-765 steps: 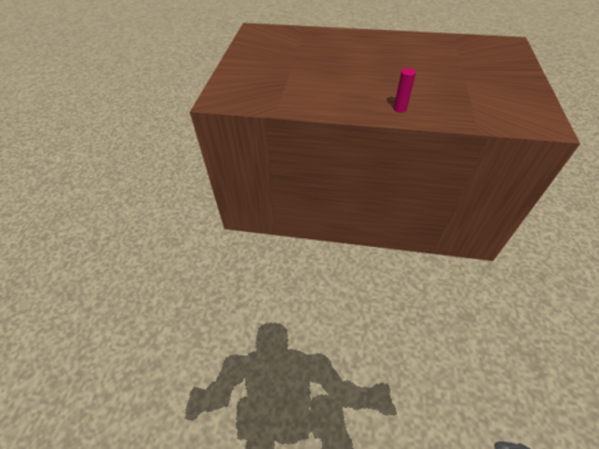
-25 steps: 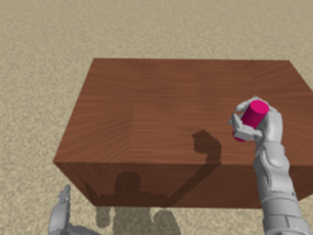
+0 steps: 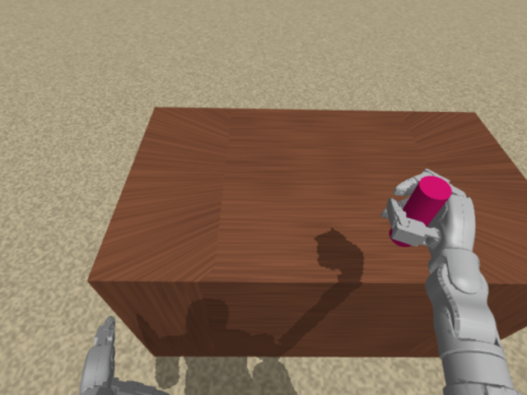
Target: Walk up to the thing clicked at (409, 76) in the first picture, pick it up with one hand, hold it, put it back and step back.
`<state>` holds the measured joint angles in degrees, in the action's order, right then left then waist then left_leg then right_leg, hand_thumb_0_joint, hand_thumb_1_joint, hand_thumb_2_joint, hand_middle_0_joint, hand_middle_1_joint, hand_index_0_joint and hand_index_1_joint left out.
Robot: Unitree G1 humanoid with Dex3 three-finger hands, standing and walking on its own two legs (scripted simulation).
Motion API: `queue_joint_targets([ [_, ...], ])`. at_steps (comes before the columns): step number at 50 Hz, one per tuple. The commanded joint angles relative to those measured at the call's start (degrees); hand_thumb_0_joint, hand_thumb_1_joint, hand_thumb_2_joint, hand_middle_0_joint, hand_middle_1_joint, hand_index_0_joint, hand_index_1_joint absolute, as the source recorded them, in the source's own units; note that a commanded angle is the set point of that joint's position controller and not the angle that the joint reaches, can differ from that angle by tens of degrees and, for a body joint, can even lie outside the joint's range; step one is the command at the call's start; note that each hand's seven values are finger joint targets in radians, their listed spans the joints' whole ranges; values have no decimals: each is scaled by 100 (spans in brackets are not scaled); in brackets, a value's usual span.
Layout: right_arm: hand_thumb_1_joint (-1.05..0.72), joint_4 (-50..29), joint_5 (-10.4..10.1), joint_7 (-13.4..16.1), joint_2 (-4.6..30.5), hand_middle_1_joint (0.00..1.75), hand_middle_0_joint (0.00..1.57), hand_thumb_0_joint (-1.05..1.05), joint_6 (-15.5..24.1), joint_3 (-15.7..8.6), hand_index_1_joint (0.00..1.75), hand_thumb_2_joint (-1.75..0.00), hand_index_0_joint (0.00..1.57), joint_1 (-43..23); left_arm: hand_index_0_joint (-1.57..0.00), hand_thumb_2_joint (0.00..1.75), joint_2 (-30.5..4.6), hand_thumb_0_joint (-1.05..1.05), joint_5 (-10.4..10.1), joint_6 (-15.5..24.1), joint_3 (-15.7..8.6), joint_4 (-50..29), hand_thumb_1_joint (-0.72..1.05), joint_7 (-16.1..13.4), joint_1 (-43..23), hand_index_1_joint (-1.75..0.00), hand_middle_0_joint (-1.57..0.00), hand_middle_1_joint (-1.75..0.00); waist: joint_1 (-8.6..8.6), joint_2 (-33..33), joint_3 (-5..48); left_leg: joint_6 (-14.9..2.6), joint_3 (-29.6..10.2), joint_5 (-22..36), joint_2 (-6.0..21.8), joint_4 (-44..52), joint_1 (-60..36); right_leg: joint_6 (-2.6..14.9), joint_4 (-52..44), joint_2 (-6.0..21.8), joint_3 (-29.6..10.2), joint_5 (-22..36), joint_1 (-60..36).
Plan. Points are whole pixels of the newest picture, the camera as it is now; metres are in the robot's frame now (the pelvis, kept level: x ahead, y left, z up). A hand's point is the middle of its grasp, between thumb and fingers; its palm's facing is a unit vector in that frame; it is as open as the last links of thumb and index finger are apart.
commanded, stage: hold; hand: right
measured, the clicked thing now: (416, 214) +0.33 -0.20 +0.12
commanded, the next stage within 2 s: none
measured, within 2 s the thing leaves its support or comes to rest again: neither
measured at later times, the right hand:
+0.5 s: hand (407, 203) +0.33 -0.18 +0.13, palm faces +0.20 +0.98 +0.00, open 5.0 cm
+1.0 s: hand (410, 207) +0.33 -0.18 +0.13, palm faces +0.21 +0.98 +0.00, open 5.1 cm
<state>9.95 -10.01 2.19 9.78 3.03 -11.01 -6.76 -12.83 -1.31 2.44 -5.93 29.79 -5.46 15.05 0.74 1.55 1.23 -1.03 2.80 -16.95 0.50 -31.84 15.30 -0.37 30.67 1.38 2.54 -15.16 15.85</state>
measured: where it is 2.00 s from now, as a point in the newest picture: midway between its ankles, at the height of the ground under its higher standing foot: outside the picture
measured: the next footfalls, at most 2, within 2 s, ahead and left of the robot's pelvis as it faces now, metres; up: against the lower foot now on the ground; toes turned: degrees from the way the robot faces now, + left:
none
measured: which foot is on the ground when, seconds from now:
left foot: down 0.00-1.00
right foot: down 0.00-1.00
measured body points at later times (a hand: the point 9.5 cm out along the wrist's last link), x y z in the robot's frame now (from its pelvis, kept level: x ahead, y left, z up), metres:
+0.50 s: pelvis +0.01 +0.00 +0.01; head +0.00 +0.02 +0.46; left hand +0.17 +0.26 -0.08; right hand +0.32 -0.23 +0.14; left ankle +0.00 +0.10 -0.73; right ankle +0.01 -0.12 -0.73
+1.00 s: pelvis +0.01 +0.00 +0.01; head +0.00 +0.01 +0.46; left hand +0.17 +0.26 -0.08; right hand +0.31 -0.23 +0.13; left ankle +0.00 +0.10 -0.73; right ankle +0.01 -0.12 -0.73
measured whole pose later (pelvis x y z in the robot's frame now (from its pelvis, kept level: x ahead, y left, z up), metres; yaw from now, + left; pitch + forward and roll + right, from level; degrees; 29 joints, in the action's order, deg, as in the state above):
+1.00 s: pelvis +0.01 +0.00 +0.01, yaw +0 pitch -1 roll +0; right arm 4.6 -10.0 2.5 9.4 -3.2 -10.6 -5.1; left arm -12.6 -1.5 3.2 -6.6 37.1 -4.4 11.8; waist 0.1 1.9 0.6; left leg -0.9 3.0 -15.1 0.4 -26.1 9.6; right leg -0.3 25.2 1.2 2.4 -13.4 10.4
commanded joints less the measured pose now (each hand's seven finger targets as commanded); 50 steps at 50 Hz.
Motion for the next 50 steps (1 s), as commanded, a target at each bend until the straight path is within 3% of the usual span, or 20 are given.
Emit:
queue_joint_targets([
  [1, -73, -1383, -13, 21, 808, 138, 139, 0, 302, -225, 138, -128, 139, -1614, -6, 5, -793, 0, 5, 347, -305, -928, -54, -43, -757, -6, -5, -6, 15, -381, 1067, 150, -18, 1346, -34, 594, -185, 170, -407, -70, -117, 1006, -730],
  [6, -72, -1569, -16, 40, 985, 140, 140, 0, 186, -405, 140, -129, 140, -1481, -6, 4, -710, 0, 11, 304, -251, -666, -54, -43, -736, -5, -5, -6, -134, -269, 1275, 157, -54, 1537, 9, 661, -438, 176, -445, -114, -80, 1191, -828],
  [7, -72, -1595, -27, 21, 797, 139, 140, 0, 169, -231, 139, -128, 139, -1547, -5, 5, -576, 0, 1, 288, -154, -620, -54, -32, -745, -6, -5, -6, -61, -193, 1058, 156, -57, 1485, 17, 694, -362, 165, -483, -122, -62, 1126, -773],
  [11, -73, -1909, -25, 7, 761, 140, 141, 0, 65, -152, 140, -129, 140, -1588, -5, 5, -655, 0, 7, 290, -228, -521, -54, -30, -742, -6, -5, -6, -31, -98, 1072, 143, -52, 1499, 8, 769, -387, 162, -572, -125, -49, 1126, -907],
  [12, -74, -1853, -37, -8, 776, 140, 141, 0, 34, -177, 140, -129, 140, -1556, -5, 5, -469, 0, -1, 300, -53, -591, -54, -7, -709, -6, -5, -6, -60, -141, 1160, 159, -54, 1588, 18, 795, -504, 174, -558, -132, -39, 1208, -950],
  [16, -73, -1977, -50, -6, 737, 140, 140, 0, -74, -140, 140, -129, 140, -1559, -6, 5, -826, 0, -5, 344, -369, -572, -54, -49, -777, -6, -5, -6, 53, -270, 980, 151, -17, 1607, -11, 805, -385, 165, -625, -91, -76, 1243, -1056],
  [18, -75, -1987, -59, -12, 664, 140, 140, 0, -127, -95, 140, -129, 140, -1666, -6, 5, -596, 0, -15, 329, -187, -399, -54, -26, -679, -6, -5, -6, 40, -320, 890, 168, -13, 1661, 1, 847, -400, 180, -622, -112, -73, 1277, -1024],
  [22, -75, -1734, -51, -1, 822, 139, 140, 0, -266, -279, 139, -128, 140, -1613, -5, 5, -833, 0, -9, 353, -381, -283, -55, -26, -867, -6, -6, -6, 4, -360, 894, 168, -14, 1552, 3, 892, -385, 190, -691, -101, -84, 1184, -1029],
  [24, -76, -1978, -36, -2, 913, 138, 140, 0, -271, -341, 138, -128, 139, -1795, -6, 5, -687, 0, -6, 369, -255, -367, -54, 14, -889, -6, -6, -6, -52, -158, 1137, 163, -20, 1703, 17, 861, -505, 170, -645, -115, -75, 1349, -1144],
  [25, -73, -2136, -55, -16, 688, 137, 138, 0, -251, -110, 137, -127, 138, -1892, -5, 5, -650, 0, -8, 366, -262, -326, -55, 20, -831, -6, -5, -6, -6, -250, 1146, 159, -11, 1842, 7, 828, -541, 174, -629, -109, -93, 1484, -1159],
  [27, -73, -2170, -42, 22, 907, 136, 138, 0, -316, -316, 136, -126, 137, -1776, -5, 5, -758, 0, -15, 411, -316, -634, -55, 10, -943, -6, -5, -6, -67, -248, 1473, 174, -12, 2110, 17, 815, -782, 166, -586, -113, -85, 1751, -1304],
  [29, -75, -1884, -39, 13, 733, 139, 140, 0, -340, -206, 139, -127, 140, -1586, -5, 5, -480, 0, -22, 344, -124, -148, -54, 52, -714, -6, -5, -6, -107, -237, 1044, 177, -17, 2028, 22, 853, -666, 171, -618, -135, -65, 1643, -1098],
  [30, -72, -1686, -42, 18, 907, 139, 140, 0, -347, -412, 139, -128, 139, -1476, -5, 5, -637, 0, -29, 339, -229, -221, -54, 44, -849, -6, -5, -6, -120, -314, 1069, 189, -33, 2031, 35, 868, -666, 183, -612, -136, -59, 1631, -1067],
  [33, -74, -1995, -50, -2, 717, 142, 142, 0, -346, -171, 142, -130, 142, -1746, -5, 6, -747, 0, -19, 332, -337, -215, -55, 41, -1038, -6, -5, -6, -70, -298, 1084, 185, -58, 1969, 48, 901, -614, 186, -645, -144, -59, 1548, -1084],
  [35, -73, -1649, -34, 5, 762, 140, 140, 0, -416, -235, 140, -129, 140, -1489, -5, 5, -705, 0, -32, 360, -243, -271, -55, 62, -1011, -6, -5, -6, -87, -326, 928, 169, -22, 1788, 19, 938, -587, 187, -714, -116, -68, 1413, -1035],
  [36, -73, -1818, -33, -17, 549, 139, 140, 0, -372, 11, 139, -129, 140, -1654, -5, 5, -638, 0, -33, 346, -252, -43, -55, 89, -1011, -6, -6, -6, -35, -233, 802, 149, -8, 1760, -1, 906, -488, 171, -730, -100, -83, 1405, -1015],
  [38, -71, -1874, -11, 15, 871, 138, 138, 0, -338, -307, 138, -127, 138, -1723, -5, 5, -833, 0, -16, 391, -390, -384, -55, 67, -1109, -6, -6, -6, -43, -240, 1138, 151, -1, 1782, -9, 909, -630, 166, -703, -84, -95, 1476, -1178],
  [45, -73, -2148, -19, 61, 898, 139, 140, 0, -182, -349, 139, -129, 140, -1755, -5, 6, -768, 0, -5, 383, -372, -235, -55, 70, -882, -6, -6, -6, -61, -154, 1242, 151, -26, 1933, -1, 909, -705, 166, -675, -103, -73, 1599, -1271],
  [49, -71, -1990, -6, 29, 704, 138, 138, 0, -170, -86, 138, -128, 138, -1713, -5, 6, -657, 0, -14, 366, -294, 83, -55, 66, -973, -7, -6, -6, -51, -85, 925, 133, -13, 1814, -6, 908, -560, 162, -725, -96, -85, 1481, -1100],
  [50, -71, -2069, 6, 35, 738, 139, 139, 0, -145, -104, 139, -128, 139, -1800, -5, 6, -635, 0, -2, 383, -249, -145, -56, 77, -1126, -7, -6, -6, -74, -50, 1218, 137, -28, 1898, 2, 910, -687, 165, -702, -106, -72, 1568, -1217],
])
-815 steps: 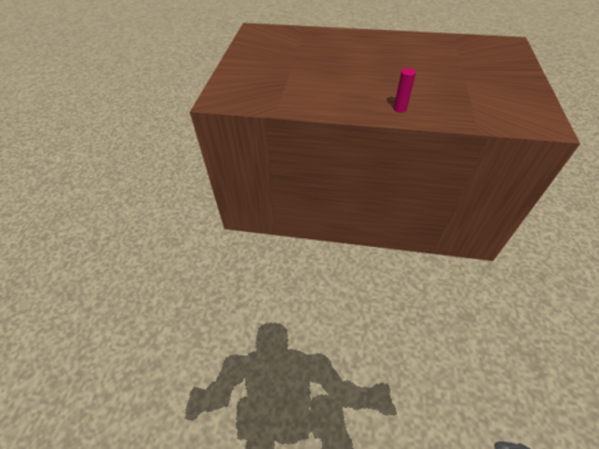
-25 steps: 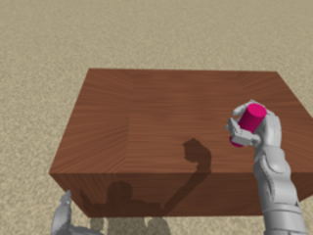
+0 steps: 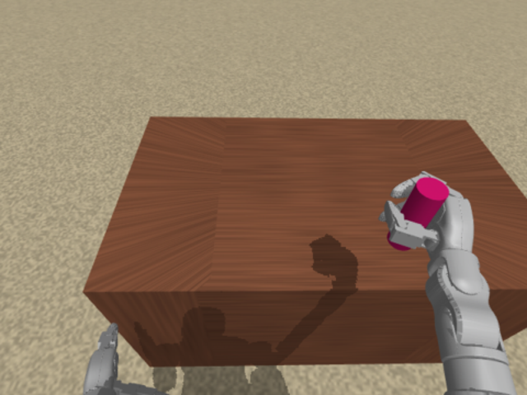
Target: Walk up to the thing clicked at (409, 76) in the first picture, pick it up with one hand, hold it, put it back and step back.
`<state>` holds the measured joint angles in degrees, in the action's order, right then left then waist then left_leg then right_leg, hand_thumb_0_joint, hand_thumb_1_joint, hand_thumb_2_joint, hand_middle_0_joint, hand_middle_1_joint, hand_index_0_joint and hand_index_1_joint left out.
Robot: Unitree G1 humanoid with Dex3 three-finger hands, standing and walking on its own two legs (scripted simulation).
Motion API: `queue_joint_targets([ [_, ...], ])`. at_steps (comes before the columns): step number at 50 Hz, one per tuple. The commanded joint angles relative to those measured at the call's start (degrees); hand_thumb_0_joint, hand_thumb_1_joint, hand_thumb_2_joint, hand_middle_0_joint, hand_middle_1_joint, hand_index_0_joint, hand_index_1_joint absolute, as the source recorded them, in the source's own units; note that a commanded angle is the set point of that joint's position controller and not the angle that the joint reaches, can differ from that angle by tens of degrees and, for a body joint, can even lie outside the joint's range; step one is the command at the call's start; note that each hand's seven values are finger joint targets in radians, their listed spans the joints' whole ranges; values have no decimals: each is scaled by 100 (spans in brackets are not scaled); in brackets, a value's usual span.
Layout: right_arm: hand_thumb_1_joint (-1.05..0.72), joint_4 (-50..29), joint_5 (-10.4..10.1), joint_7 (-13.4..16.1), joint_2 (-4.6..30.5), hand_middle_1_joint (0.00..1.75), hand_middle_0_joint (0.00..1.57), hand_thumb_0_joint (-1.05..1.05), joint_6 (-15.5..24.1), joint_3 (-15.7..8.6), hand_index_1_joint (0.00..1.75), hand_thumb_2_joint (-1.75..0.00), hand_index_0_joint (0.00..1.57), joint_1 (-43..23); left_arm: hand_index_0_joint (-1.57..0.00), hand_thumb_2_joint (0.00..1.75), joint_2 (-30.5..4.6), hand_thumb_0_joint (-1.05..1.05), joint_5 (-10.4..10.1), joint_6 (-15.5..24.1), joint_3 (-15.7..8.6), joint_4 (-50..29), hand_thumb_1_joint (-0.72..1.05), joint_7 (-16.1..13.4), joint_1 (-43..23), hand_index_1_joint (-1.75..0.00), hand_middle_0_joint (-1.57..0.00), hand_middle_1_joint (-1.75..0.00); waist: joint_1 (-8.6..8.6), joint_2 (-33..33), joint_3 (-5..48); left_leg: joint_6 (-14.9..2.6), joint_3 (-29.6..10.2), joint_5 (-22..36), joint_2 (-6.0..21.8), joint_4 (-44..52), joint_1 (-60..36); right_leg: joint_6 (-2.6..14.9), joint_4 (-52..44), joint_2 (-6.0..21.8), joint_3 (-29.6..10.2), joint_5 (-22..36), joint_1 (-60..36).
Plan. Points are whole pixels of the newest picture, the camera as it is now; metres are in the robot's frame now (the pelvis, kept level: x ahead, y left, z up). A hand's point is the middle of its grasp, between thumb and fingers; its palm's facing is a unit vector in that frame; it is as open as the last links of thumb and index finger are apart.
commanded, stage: hold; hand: right
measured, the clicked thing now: (414, 216) +0.32 -0.20 +0.12
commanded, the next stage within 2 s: crouch in 1.40 s
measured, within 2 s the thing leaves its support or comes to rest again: neither
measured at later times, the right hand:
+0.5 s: hand (399, 222) +0.31 -0.17 +0.12, palm faces +0.19 +0.98 +0.00, open 5.1 cm
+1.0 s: hand (400, 215) +0.32 -0.18 +0.12, palm faces +0.20 +0.98 +0.00, open 5.0 cm
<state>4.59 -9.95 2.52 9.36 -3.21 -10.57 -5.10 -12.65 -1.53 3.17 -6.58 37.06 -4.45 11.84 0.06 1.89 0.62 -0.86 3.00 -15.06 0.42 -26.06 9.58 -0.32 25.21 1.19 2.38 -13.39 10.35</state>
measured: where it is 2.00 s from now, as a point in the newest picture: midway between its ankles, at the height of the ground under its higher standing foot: outside the picture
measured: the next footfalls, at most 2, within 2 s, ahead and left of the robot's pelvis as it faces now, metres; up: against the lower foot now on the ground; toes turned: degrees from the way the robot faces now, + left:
none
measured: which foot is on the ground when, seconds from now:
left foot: down 0.00-1.00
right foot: down 0.00-1.00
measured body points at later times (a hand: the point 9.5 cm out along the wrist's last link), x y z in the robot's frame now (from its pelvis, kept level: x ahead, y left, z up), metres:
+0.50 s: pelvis -0.01 +0.00 +0.00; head -0.02 +0.02 +0.45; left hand +0.15 +0.27 -0.09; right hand +0.30 -0.22 +0.12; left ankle -0.01 +0.10 -0.74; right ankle +0.00 -0.12 -0.74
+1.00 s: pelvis +0.00 +0.00 +0.00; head -0.01 +0.02 +0.45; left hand +0.15 +0.27 -0.09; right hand +0.31 -0.23 +0.12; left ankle -0.01 +0.11 -0.74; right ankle +0.00 -0.12 -0.74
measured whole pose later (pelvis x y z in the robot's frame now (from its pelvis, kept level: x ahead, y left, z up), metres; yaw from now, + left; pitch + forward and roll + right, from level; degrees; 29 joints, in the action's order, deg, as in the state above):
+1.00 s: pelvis +0.00 +0.00 +0.00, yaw +0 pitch -1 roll +0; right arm 6.2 -10.0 2.7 9.5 -1.1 -10.4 -5.5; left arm -12.6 -1.2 3.1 -6.7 38.1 -4.9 11.0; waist 0.5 1.8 0.2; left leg -0.9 2.9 -14.3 0.3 -25.1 9.5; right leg -0.3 24.1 1.2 2.5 -12.6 10.1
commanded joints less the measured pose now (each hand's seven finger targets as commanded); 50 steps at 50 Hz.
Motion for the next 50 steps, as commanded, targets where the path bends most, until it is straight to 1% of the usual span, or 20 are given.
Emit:
queue_joint_targets([
  [1, -68, -1419, -10, -11, 689, 138, 137, 0, 438, -75, 138, -127, 138, -1842, -5, 6, -662, 0, 13, 319, -181, -784, -56, -37, -838, -7, -6, -6, -5, -175, 1152, 114, -27, 1688, -3, 333, -71, 162, -166, -59, -80, 1411, -627],
  [5, -70, -1414, -12, -21, 602, 138, 138, 0, 408, -15, 138, -127, 138, -1910, -5, 6, -670, 0, 18, 338, -215, -748, -56, -43, -861, -7, -6, -6, 64, -310, 982, 136, -18, 1364, 10, 429, 5, 176, -244, -89, -76, 1034, -540],
  [6, -69, -1067, -25, 2, 795, 139, 138, 0, 366, -292, 139, -128, 139, -1754, -5, 5, -766, 0, 15, 306, -273, -589, -55, -40, -721, -6, -5, -6, 34, -387, 864, 138, -23, 1269, 7, 470, 48, 186, -262, -91, -65, 948, -446],
  [7, -70, -1080, -35, -3, 754, 138, 139, 0, 379, -250, 138, -127, 138, -1658, -5, 5, -733, 0, 12, 307, -240, -660, -55, -31, -817, -6, -5, -6, 15, -496, 751, 143, -22, 1170, 17, 496, 55, 187, -282, -101, -75, 860, -389],
  [9, -71, -1134, -24, 28, 896, 138, 138, 0, 408, -396, 138, -127, 138, -1806, -5, 5, -949, 0, 19, 328, -386, -978, -55, -51, -851, -6, -6, -6, 69, -607, 930, 155, -25, 1213, 14, 496, 33, 193, -269, -93, -76, 891, -495],
  [13, -71, -1344, -7, 19, 955, 138, 139, 0, 555, -424, 138, -127, 139, -1969, -5, 5, -758, 0, 20, 341, -288, -947, -55, -33, -724, -6, -5, -6, 5, -202, 1158, 122, -50, 1184, 15, 469, -51, 167, -281, -102, -57, 859, -582],
  [15, -72, -1757, -9, 5, 755, 139, 140, 0, 645, -99, 139, -127, 139, -2149, -5, 5, -684, 0, 28, 352, -250, -845, -55, -38, -714, -6, -5, -6, 56, -121, 1106, 99, -69, 1044, 25, 475, 2, 153, -309, -113, -59, 713, -588],
  [20, -67, -1196, 8, -1, 612, 139, 139, 0, 590, -11, 139, -127, 139, -1758, -5, 5, -585, 0, 19, 391, -147, -604, -55, -70, -817, -6, -5, -6, 18, -85, 880, 91, -33, 1152, -7, 440, 85, 154, -303, -76, -90, 850, -478],
  [23, -68, -1146, 2, 24, 810, 140, 140, 0, 584, -261, 140, -128, 140, -1822, -5, 5, -765, 0, 49, 404, -198, -1008, -55, -83, -1080, -6, -5, -5, 37, -364, 1265, 137, -48, 1312, 14, 472, -99, 181, -248, -92, -77, 997, -572],
  [24, -68, -1269, -12, 24, 634, 139, 139, 0, 583, -85, 139, -128, 139, -1864, -5, 5, -722, 0, 53, 367, -196, -709, -55, -84, -914, -6, -5, -5, 7, -401, 1077, 125, -15, 1290, -9, 450, -50, 171, -285, -76, -99, 985, -493],
  [27, -68, -1037, -1, 67, 1042, 139, 139, 0, 626, -483, 139, -127, 139, -1733, -5, 5, -914, 0, 39, 356, -341, -791, -54, -118, -770, -5, -5, -5, -18, -442, 983, 123, -13, 1109, -7, 501, -70, 160, -326, -77, -97, 840, -513],
  [36, -67, -1217, -52, -77, 492, 138, 138, 0, 588, 124, 138, -126, 138, -1912, -5, 5, -633, 0, 30, 417, -175, -666, -55, -82, -784, -6, -5, -6, 138, -233, 929, 109, -53, 1181, 8, 513, 104, 182, -333, -96, -71, 839, -603],
  [37, -66, -1153, -42, -50, 691, 137, 137, 0, 576, -65, 137, -125, 137, -1961, -5, 5, -900, 0, 28, 422, -385, -741, -55, -121, -887, -6, -5, -5, 151, -341, 922, 117, -46, 1194, 10, 509, 117, 183, -346, -91, -90, 852, -584],
  [38, -67, -1319, -28, -46, 706, 137, 138, 0, 598, -39, 137, -125, 138, -2128, -5, 5, -806, 0, 33, 432, -307, -759, -55, -118, -945, -6, -5, -5, 112, -296, 1016, 125, -58, 1252, 28, 492, 68, 182, -311, -104, -92, 902, -626],
  [39, -66, -1077, -4, 0, 927, 137, 137, 0, 557, -304, 137, -125, 137, -1963, -5, 5, -952, 0, 40, 442, -369, -868, -55, -131, -954, -6, -5, -5, 71, -351, 1228, 132, -49, 1333, 18, 480, -30, 185, -294, -93, -91, 1000, -678],
  [40, -66, -1422, -14, 4, 737, 137, 138, 0, 585, -97, 137, -125, 138, -2165, -5, 5, -756, 0, 41, 422, -255, -743, -55, -117, -952, -5, -5, -5, 30, -272, 1077, 120, -44, 1334, 22, 468, -18, 169, -296, -103, -103, 1015, -618],
  [43, -66, -1183, -9, 56, 953, 136, 137, 0, 587, -419, 136, -123, 137, -1756, -5, 5, -763, 0, 43, 392, -265, -829, -55, -108, -704, -6, -5, -5, -29, -272, 1259, 121, -33, 1432, 14, 458, -171, 158, -269, -93, -76, 1138, -641],
  [47, -68, -1267, -27, 46, 967, 137, 138, 0, 668, -409, 137, -125, 138, -1717, -5, 5, -608, 0, 42, 274, -174, -672, -55, -64, -685, -5, -5, -5, -49, -344, 1152, 130, -61, 1558, 31, 453, -217, 168, -248, -122, -47, 1204, -527],
  [48, -68, -1158, -26, 40, 895, 138, 139, 0, 647, -348, 137, -125, 138, -1649, -5, 5, -816, 0, 41, 281, -318, -830, -54, -82, -728, -5, -5, -5, -11, -421, 1191, 138, -57, 1643, 21, 443, -233, 169, -248, -113, -49, 1271, -588],
  [50, -68, -1420, -34, 5, 671, 138, 139, 0, 649, -42, 138, -127, 139, -1961, -5, 5, -645, 0, 39, 286, -218, -731, -55, -72, -760, -6, -5, -5, 88, -286, 1192, 139, -80, 1805, 33, 409, -155, 182, -210, -124, -39, 1378, -655],
])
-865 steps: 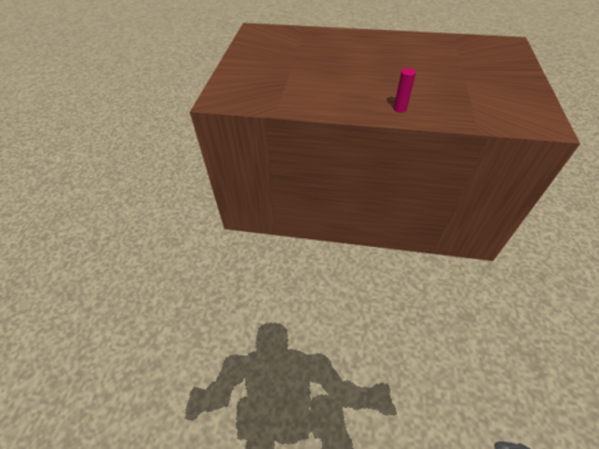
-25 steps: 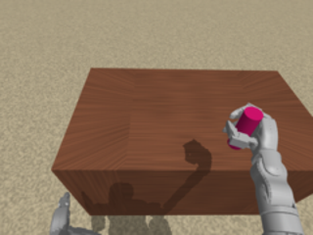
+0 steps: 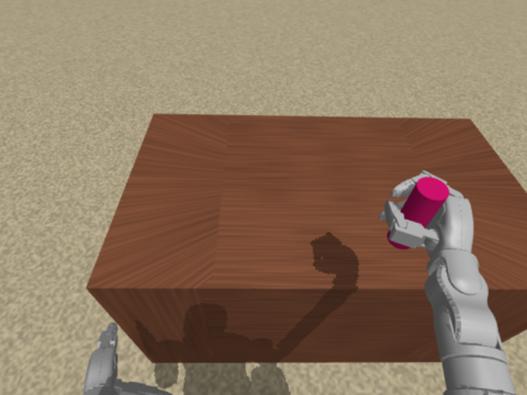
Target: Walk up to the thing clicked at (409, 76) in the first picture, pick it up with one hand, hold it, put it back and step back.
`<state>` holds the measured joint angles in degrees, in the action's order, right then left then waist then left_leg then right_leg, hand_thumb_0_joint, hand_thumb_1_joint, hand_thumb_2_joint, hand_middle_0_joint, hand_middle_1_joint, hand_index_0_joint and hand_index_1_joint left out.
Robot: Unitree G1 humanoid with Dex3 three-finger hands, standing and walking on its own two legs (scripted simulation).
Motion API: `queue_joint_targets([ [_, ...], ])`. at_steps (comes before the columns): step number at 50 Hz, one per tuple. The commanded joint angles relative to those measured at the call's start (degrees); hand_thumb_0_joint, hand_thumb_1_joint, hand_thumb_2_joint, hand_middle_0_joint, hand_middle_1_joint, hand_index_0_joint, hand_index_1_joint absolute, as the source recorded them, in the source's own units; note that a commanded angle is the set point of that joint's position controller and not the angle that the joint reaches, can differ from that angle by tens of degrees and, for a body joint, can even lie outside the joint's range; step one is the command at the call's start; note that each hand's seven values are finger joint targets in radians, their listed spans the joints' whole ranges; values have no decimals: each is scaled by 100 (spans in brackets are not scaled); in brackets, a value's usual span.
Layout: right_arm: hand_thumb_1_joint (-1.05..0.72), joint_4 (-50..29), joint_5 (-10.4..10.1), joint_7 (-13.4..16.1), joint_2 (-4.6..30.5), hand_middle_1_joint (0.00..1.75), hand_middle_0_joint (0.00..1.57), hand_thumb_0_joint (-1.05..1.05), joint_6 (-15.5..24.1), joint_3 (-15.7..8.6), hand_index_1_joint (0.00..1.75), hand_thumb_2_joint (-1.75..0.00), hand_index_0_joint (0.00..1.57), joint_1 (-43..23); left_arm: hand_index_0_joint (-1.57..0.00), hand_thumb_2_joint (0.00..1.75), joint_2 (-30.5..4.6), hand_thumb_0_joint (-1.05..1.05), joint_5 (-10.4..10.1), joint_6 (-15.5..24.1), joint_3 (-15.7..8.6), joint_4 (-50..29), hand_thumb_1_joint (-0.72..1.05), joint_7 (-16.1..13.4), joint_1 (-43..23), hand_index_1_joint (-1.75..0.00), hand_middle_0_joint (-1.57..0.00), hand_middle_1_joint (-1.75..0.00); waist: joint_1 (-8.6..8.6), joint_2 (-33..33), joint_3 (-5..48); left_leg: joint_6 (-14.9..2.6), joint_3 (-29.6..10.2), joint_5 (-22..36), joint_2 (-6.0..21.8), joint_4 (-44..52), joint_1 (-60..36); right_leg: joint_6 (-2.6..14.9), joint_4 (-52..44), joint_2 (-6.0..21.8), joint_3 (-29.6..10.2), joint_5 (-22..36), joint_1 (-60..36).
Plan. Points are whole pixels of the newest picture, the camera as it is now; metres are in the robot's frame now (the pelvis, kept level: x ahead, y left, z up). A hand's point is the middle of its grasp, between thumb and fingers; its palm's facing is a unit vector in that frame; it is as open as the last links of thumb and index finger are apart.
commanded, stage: hold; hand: right
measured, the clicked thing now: (414, 216) +0.32 -0.19 +0.12
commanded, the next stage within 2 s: crouch in 0.40 s
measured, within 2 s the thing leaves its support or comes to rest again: neither
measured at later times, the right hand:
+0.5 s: hand (399, 213) +0.32 -0.17 +0.12, palm faces +0.18 +0.98 -0.01, open 5.0 cm
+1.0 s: hand (388, 216) +0.38 -0.19 +0.05, palm faces +0.21 +0.98 +0.02, open 5.0 cm
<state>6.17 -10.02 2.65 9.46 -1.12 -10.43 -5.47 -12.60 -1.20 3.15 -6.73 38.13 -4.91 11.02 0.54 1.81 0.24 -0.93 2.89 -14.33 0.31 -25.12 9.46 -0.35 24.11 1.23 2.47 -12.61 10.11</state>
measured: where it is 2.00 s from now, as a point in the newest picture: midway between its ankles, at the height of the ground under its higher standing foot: outside the picture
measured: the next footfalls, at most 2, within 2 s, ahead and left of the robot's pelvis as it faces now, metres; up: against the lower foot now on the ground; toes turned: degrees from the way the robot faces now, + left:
none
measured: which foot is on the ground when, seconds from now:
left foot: down 0.00-1.00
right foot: down 0.00-1.00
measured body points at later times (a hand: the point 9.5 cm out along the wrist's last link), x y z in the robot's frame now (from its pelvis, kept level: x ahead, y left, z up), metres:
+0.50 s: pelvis +0.00 +0.00 +0.00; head -0.01 +0.02 +0.45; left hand +0.16 +0.26 -0.10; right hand +0.31 -0.22 +0.13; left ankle -0.01 +0.10 -0.74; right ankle +0.00 -0.12 -0.74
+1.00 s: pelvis -0.02 +0.00 -0.02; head +0.02 -0.01 +0.43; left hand +0.13 +0.28 -0.09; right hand +0.36 -0.25 +0.05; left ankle -0.01 +0.10 -0.74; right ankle +0.00 -0.12 -0.74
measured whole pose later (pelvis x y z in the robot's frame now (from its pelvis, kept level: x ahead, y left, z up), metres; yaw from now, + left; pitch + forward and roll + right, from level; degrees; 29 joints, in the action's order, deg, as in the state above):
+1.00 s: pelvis -0.02 +0.00 -0.02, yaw +1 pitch +5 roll +0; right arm 38.1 -8.7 0.3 14.4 13.7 -16.5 -22.9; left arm -13.4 0.0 6.8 -5.8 35.6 -4.6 10.8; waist 4.0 -1.2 0.9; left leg -0.9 2.2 -16.8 0.1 -35.4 24.0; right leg -0.1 35.1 1.9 2.9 -15.7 24.7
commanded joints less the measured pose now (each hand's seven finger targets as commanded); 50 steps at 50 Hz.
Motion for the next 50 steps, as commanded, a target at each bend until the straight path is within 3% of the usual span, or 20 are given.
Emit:
queue_joint_targets([
  [1, -66, -1223, -19, -15, 622, 139, 139, 0, 388, -32, 139, -126, 139, -1803, -5, 5, -840, 0, 3, 282, -325, -749, -55, -46, -827, -5, -5, -5, 28, -315, 1067, 139, -56, 1600, 35, 336, -42, 191, -130, -111, -62, 1209, -537],
  [4, -64, -1199, 19, -38, 738, 137, 137, 0, 368, -103, 137, -125, 137, -1756, -5, 5, -812, 0, -9, 330, -228, -980, -55, -39, -996, -6, -5, -5, -6, -237, 1168, 132, -32, 1557, 26, 328, -49, 183, -147, -87, -78, 1217, -602],
  [6, -65, -1448, 10, -37, 481, 136, 136, 0, 388, 156, 136, -124, 136, -1933, -5, 5, -538, 0, -5, 287, -88, -602, -55, -5, -756, -6, -5, -5, 34, -193, 1128, 112, -19, 1530, 15, 307, -23, 178, -145, -85, -93, 1204, -593],
  [8, -64, -1503, 9, 12, 611, 134, 135, 0, 418, -19, 134, -123, 135, -1887, -5, 5, -781, 0, 2, 322, -286, -892, -55, -34, -787, -6, -6, -6, 37, -360, 1318, 137, -3, 1643, 12, 292, -152, 169, -119, -89, -95, 1314, -710],
  [9, -66, -1339, 11, 44, 961, 136, 136, 0, 415, -407, 136, -124, 136, -1769, -5, 5, -1047, 0, 11, 320, -497, -928, -55, -68, -616, -6, -5, -5, 35, -407, 1398, 154, 0, 1745, 14, 282, -193, 179, -83, -88, -92, 1407, -746],
  [11, -67, -1477, 61, 61, 1129, 137, 138, 0, 434, -542, 137, -124, 138, -1749, -5, 5, -922, 0, 16, 263, -392, -1115, -55, -54, -410, -5, -5, -5, -42, -410, 1500, 184, -16, 1935, 40, 286, -293, 177, -54, -128, -48, 1545, -798],
  [14, -67, -1548, -5, 70, 998, 136, 137, 0, 484, -493, 136, -124, 137, -1951, -5, 5, -689, 0, 1, 217, -317, -746, -55, -25, -500, -6, -5, -5, -46, -191, 1194, 156, -68, 1731, 50, 323, -164, 178, -74, -133, -40, 1323, -618],
  [17, -67, -1525, 5, 9, 754, 137, 137, 0, 419, -130, 137, -125, 137, -1878, -5, 5, -800, 0, -6, 218, -323, -848, -55, -11, -639, -6, -5, -5, 13, -163, 1153, 117, -35, 1749, 10, 290, -87, 154, -127, -78, -72, 1415, -671],
  [19, -67, -1423, 17, -61, 382, 137, 138, 0, 360, 290, 137, -126, 138, -1796, -5, 6, -438, 0, -31, 250, -40, -694, -56, 33, -824, -6, -5, -5, -40, -93, 961, 83, -4, 1592, -5, 285, -24, 147, -156, -54, -103, 1341, -553],
  [20, -65, -1187, 6, -54, 595, 136, 136, 0, 288, 22, 136, -125, 136, -1704, -5, 5, -641, 0, -33, 289, -170, -801, -55, 4, -917, -6, -5, -5, -45, -161, 1117, 100, -6, 1617, -12, 297, -52, 157, -161, -44, -96, 1361, -643],
  [21, -62, -1223, 5, -81, 373, 136, 135, 0, 263, 272, 136, -124, 135, -1686, -5, 5, -669, 0, -26, 296, -191, -712, -55, 4, -998, -6, -5, -5, 2, -258, 910, 98, 21, 1543, -30, 296, 43, 154, -186, -31, -116, 1308, -563],
  [26, -76, -1448, 4, -10, 1051, 139, 144, 0, 244, -474, 139, -127, 143, -1828, -5, 4, -889, 0, -12, 305, -278, -1187, -54, 7, -751, -4, -4, -4, -70, -387, 1496, 154, 7, 1761, 20, 308, -296, 176, -114, -91, -83, 1461, -752],
  [29, -87, -936, -5, 43, 736, 147, 152, 0, 317, -356, 147, -134, 150, -1806, -5, 5, -435, 0, -22, 241, -5, -748, -54, 38, -312, -4, -4, -5, -6, -505, 820, 156, -11, 1454, 5, 379, -37, 179, -147, -99, -49, 1089, -431],
  [31, -88, -294, 2, 23, 697, 150, 153, 0, 421, -405, 150, -138, 152, -1913, -5, 6, -434, 0, -14, 276, 20, -846, -55, 49, -575, -5, -5, -5, 121, -619, 611, 182, -89, 1076, 41, 454, 220, 227, -137, -121, -24, 658, -236],
  [34, -87, -247, 95, -36, 1186, 149, 152, 0, 644, -576, 149, -138, 151, -2684, -5, 5, -1012, 0, 49, 322, -472, -688, -55, 10, -607, -4, -4, -4, 315, -345, 536, 154, -270, 384, 117, 471, 712, 226, -108, -125, -43, 44, -105],
  [36, -86, 95, 106, -108, 1055, 145, 149, 0, 861, -476, 145, -134, 148, -2797, -5, 5, -1120, 0, 50, 448, -560, -997, -55, -12, -673, -4, -5, -4, 345, -438, 854, 150, -271, 330, 111, 379, 716, 226, -27, -96, -83, 39, -189],
  [40, -86, 725, 32, -197, 1081, 142, 149, 0, 1353, -491, 142, -130, 147, -3183, -4, 6, -441, 0, 43, 607, 101, -1249, -56, -2, -425, -5, -5, -5, 267, -403, 1398, 162, -242, 855, 59, 63, 591, 225, 234, -82, -110, 450, -166],
  [43, -82, 1436, 23, -233, 1360, 144, 149, 0, 1641, -741, 144, -132, 148, -3394, -4, 9, -760, 0, 99, 682, -197, -973, -58, -33, -665, -7, -6, -5, 259, -295, 1573, 176, -288, 1033, 81, -308, 830, 219, 573, -79, -118, 593, 242],
  [48, -81, 1947, 120, -224, 1664, 145, 148, 0, 2063, -840, 145, -133, 147, -3937, -4, 8, -872, 0, 137, 700, -195, -1148, -58, 7, -364, -7, -6, -6, 305, -64, 2054, 129, -279, 1059, 34, -649, 1032, 178, 948, -63, -152, 614, 544],
  [50, -80, 2120, 145, -230, 1609, 147, 149, 0, 2201, -806, 147, -135, 148, -4158, -5, 8, -583, 0, 148, 705, 138, -1381, -58, 62, -425, -7, -6, -6, 276, -82, 2233, 128, -233, 1273, -13, -793, 967, 160, 1076, -47, -167, 826, 663],
])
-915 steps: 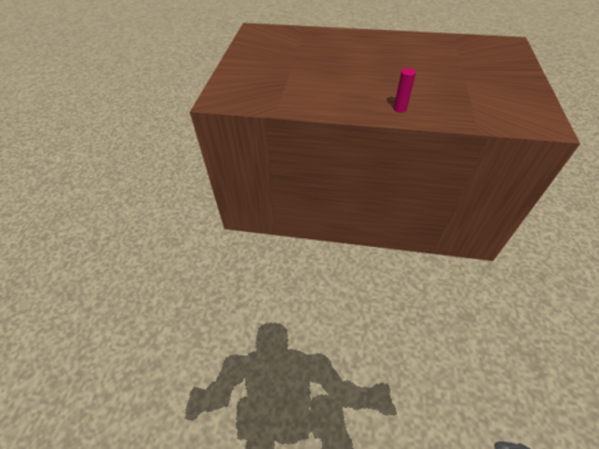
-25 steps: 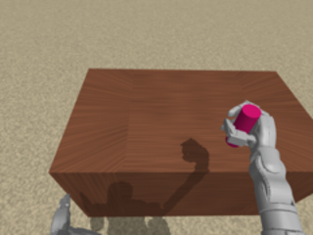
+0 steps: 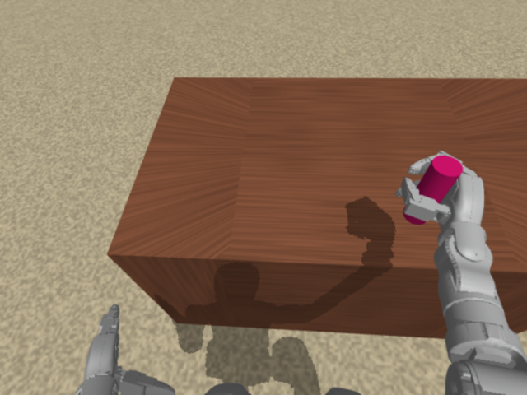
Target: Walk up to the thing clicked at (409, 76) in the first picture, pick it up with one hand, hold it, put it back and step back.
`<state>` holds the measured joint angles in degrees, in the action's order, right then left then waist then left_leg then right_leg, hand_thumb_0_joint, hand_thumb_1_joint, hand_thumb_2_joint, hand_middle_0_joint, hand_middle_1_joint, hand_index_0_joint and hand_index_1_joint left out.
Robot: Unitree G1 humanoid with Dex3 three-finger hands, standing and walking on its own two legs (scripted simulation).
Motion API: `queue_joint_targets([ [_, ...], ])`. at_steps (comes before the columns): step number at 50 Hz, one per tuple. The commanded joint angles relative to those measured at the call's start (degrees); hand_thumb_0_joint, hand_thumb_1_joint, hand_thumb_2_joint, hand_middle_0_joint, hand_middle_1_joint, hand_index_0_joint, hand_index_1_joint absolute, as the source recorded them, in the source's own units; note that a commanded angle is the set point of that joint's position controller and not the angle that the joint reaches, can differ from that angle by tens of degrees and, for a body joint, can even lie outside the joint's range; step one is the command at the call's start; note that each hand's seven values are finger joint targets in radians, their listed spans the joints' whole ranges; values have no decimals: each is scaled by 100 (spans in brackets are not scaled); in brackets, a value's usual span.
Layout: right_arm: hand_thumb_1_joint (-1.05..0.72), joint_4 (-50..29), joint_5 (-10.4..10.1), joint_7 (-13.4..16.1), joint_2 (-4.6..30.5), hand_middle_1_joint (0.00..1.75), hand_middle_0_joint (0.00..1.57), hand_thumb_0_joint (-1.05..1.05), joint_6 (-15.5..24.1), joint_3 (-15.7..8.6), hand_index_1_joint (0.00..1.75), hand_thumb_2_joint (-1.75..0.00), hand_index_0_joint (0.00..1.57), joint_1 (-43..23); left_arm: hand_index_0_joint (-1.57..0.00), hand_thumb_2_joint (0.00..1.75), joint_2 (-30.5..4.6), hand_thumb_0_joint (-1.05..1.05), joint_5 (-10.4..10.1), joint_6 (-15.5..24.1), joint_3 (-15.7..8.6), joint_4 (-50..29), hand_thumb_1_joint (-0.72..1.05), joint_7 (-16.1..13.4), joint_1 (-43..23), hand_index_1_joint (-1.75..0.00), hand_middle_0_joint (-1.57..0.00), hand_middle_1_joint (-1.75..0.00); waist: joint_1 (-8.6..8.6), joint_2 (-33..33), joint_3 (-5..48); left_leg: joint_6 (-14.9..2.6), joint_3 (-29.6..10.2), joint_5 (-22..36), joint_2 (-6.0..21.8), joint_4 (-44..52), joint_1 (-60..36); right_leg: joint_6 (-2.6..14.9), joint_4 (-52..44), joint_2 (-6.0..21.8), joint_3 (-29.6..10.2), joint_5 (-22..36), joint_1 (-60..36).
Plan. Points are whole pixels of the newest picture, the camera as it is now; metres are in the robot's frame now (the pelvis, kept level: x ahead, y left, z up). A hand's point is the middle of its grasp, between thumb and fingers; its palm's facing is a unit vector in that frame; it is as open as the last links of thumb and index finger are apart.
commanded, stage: crouch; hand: right
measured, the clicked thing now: (429, 192) +0.39 -0.21 +0.06
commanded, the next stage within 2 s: lower in 0.68 s
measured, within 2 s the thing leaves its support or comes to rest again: rests again in 1.96 s
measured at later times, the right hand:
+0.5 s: hand (416, 181) +0.45 -0.22 +0.02, palm faces +0.23 +0.97 +0.02, open 5.0 cm
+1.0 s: hand (410, 190) +0.46 -0.23 -0.02, palm faces +0.25 +0.97 +0.02, open 5.0 cm
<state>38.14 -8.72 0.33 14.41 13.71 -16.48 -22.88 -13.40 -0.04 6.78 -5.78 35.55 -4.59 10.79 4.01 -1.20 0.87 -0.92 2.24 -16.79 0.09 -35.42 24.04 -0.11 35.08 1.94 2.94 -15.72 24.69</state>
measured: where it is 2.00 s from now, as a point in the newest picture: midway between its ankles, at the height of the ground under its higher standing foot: outside the picture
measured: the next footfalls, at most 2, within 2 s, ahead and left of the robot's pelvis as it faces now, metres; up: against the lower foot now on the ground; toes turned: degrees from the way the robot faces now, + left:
none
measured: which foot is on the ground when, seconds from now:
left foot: down 0.00-1.00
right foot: down 0.00-1.00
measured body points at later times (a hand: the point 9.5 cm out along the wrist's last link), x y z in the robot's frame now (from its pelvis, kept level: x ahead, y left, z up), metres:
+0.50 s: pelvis +0.00 -0.01 -0.03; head +0.08 -0.04 +0.41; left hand +0.15 +0.25 -0.08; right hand +0.43 -0.27 +0.02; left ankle +0.01 +0.11 -0.73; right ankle +0.02 -0.12 -0.73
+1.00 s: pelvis +0.00 -0.02 -0.05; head +0.10 -0.05 +0.38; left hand +0.14 +0.26 -0.07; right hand +0.45 -0.28 -0.02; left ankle +0.01 +0.11 -0.73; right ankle +0.02 -0.12 -0.73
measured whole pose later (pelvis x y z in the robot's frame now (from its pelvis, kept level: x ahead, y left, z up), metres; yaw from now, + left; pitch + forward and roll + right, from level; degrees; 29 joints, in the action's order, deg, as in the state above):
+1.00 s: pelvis +0.00 -0.02 -0.05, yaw +1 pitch +19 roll +2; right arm 63.5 -3.5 -1.6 23.3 26.3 -26.3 -39.2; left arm -13.7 2.9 3.1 -3.4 9.3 0.4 20.0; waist 9.7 -1.3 7.2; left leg -0.2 2.6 -24.7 -0.6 -55.8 49.9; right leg 1.0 58.7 3.4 2.0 -25.4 52.0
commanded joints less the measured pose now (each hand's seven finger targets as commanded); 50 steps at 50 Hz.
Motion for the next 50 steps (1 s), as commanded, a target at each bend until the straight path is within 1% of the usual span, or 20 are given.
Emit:
queue_joint_targets([
  [1, -81, -962, 28, 25, 1387, 147, 150, 0, 778, -375, 147, -135, 149, -2566, -4, 8, -705, 0, 24, 329, -156, -1146, -58, 13, -435, -7, -6, -6, -26, 269, 2263, 122, -192, 1553, 10, 192, -429, 136, 40, -116, -217, 1175, -777],
  [4, -78, -445, 61, 17, 1287, 151, 151, 0, 923, -397, 151, -139, 151, -2569, -5, 8, -495, 0, 55, 322, 118, -1490, -58, 80, -497, -7, -6, -6, -1, 200, 2235, 96, -154, 1403, -41, 72, -210, 123, 159, -79, -249, 1104, -533],
  [7, -80, 108, 122, 25, 1383, 152, 152, 0, 1003, -453, 152, -141, 153, -2566, -5, 7, -811, 0, 97, 254, -227, -1326, -58, 66, 72, -7, -6, -6, 171, 348, 2092, 61, -133, 1129, -88, -9, 232, 109, 220, -48, -261, 904, -471],
  [10, -79, -253, 170, -5, 1697, 151, 152, 0, 1210, -582, 151, -140, 152, -3157, -5, 7, -831, 0, 126, 265, -236, -1806, -57, 107, 51, -6, -6, -5, 196, 463, 2625, 54, -125, 1259, -111, -176, 294, 97, 401, -23, -295, 1172, -569],
  [14, -81, 236, 176, -62, 1463, 149, 151, 0, 1285, -523, 149, -137, 151, -3122, -5, 8, -654, 0, 133, 222, -144, -1874, -57, 169, 449, -7, -6, -6, 315, 315, 2721, 86, -158, 1694, -104, -423, 396, 156, 749, -67, -274, 1557, -375],
  [16, -79, 380, 200, -92, 1509, 148, 150, 0, 1293, -516, 148, -136, 150, -3281, -5, 7, -867, 0, 136, 249, -249, -2242, -57, 163, 188, -7, -6, -6, 353, 176, 2727, 84, -142, 1451, -118, -459, 514, 157, 768, -46, -310, 1257, -216],
  [18, -80, 304, 261, -84, 1563, 146, 148, 0, 1360, -483, 146, -134, 147, -3534, -5, 7, -522, 0, 132, 221, 39, -2223, -57, 216, 228, -7, -6, -6, 285, 463, 2739, 54, -158, 1306, -113, -538, 700, 143, 847, -49, -303, 1193, -157],
  [19, -78, 623, 277, -97, 1512, 145, 147, 0, 1339, -480, 145, -133, 146, -3477, -5, 7, -754, 0, 147, 220, -192, -2222, -57, 200, 292, -7, -6, -6, 341, 449, 2649, 39, -116, 1092, -141, -571, 902, 112, 843, -22, -352, 1042, -113],
  [20, -78, 693, 288, -96, 1503, 144, 146, 0, 1339, -476, 144, -132, 146, -3355, -5, 7, -584, 0, 148, 199, -7, -2141, -57, 244, 366, -7, -6, -6, 257, 511, 2468, 26, -122, 969, -132, -599, 914, 104, 841, -36, -342, 886, 112],
  [25, -77, 612, 347, -91, 1853, 144, 146, 0, 1437, -687, 144, -133, 145, -3638, -5, 7, -772, 0, 197, 139, -186, -2426, -57, 301, 710, -6, -6, -6, 312, 806, 3034, 11, -67, 1192, -198, -835, 1159, 40, 1107, 12, -411, 1661, -268],
  [30, -78, 686, 372, -74, 1887, 146, 148, 0, 1506, -776, 146, -134, 147, -3765, -5, 7, -686, 0, 215, 89, -69, -2836, -56, 356, 626, -6, -5, -5, 342, 625, 3032, 19, -97, 1196, -181, -979, 1078, 87, 1261, -25, -377, 1304, 209],
  [32, -77, 1091, 385, -87, 1691, 146, 149, 0, 1460, -732, 147, -134, 148, -3559, -5, 6, -991, 0, 233, 54, -408, -2766, -56, 347, 811, -6, -5, -5, 426, 575, 2961, 12, -86, 1173, -192, -1067, 1245, 83, 1298, -21, -402, 1204, 295],
  [34, -77, 783, 421, -82, 1906, 148, 149, 0, 1515, -798, 148, -135, 149, -3874, -5, 7, -940, 0, 238, 55, -294, -3038, -56, 368, 690, -6, -5, -5, 446, 702, 3006, -1, -79, 978, -206, -1086, 1424, 76, 1326, 12, -433, 1139, 220],
  [35, -75, 707, 438, -64, 1927, 147, 148, 0, 1529, -814, 147, -136, 148, -3995, -4, 7, -1082, 0, 240, 53, -453, -3119, -57, 356, 694, -6, -6, -5, 489, 711, 3168, -8, -36, 952, -230, -1139, 1546, 58, 1356, 52, -497, 1337, 49],
  [39, -77, 1112, 462, -94, 1701, 146, 149, 0, 1496, -678, 146, -133, 148, -3799, -4, 6, -845, 0, 231, -17, -233, -3087, -56, 420, 876, -6, -5, -5, 428, 700, 2960, -20, -57, 838, -219, -1219, 1563, 66, 1412, 15, -452, 966, 433],
  [40, -74, 956, 450, -78, 1972, 146, 146, 0, 1539, -881, 146, -134, 146, -3946, -4, 7, -836, 0, 233, -23, -211, -3218, -57, 416, 808, -7, -6, -6, 459, 687, 2968, -14, -60, 755, -220, -1207, 1578, 73, 1430, 22, -461, 830, 518],
  [41, -76, 1041, 478, -115, 1841, 145, 146, 0, 1514, -758, 145, -133, 145, -3861, -4, 7, -891, 0, 232, -12, -214, -3399, -57, 411, 879, -7, -6, -6, 507, 653, 3260, 3, -69, 941, -214, -1238, 1450, 87, 1486, 13, -449, 980, 386],
  [44, -75, 1699, 487, -164, 1925, 146, 147, 0, 1513, -935, 146, -133, 146, -3493, -4, 6, -911, 0, 261, -66, -251, -3180, -56, 420, 1078, -6, -5, -5, 535, 433, 2660, 24, -104, 867, -202, -1348, 1692, 129, 1650, -21, -412, 721, 984],
  [48, -74, 1324, 506, -200, 2120, 145, 146, 0, 1709, -1060, 145, -132, 146, -3850, -4, 6, -1043, 0, 300, -49, -397, -3652, -56, 419, 1037, -6, -5, -5, 589, 568, 3135, 18, -123, 929, -202, -1521, 1689, 126, 1846, -17, -421, 759, 964],
  [50, -76, 1415, 537, -239, 2136, 145, 147, 0, 1790, -1055, 145, -133, 147, -3867, -4, 7, -750, 0, 304, -62, -110, -3613, -56, 473, 1118, -6, -6, -5, 554, 712, 3065, 17, -153, 889, -193, -1611, 1737, 134, 1948, -49, -400, 665, 1213],
])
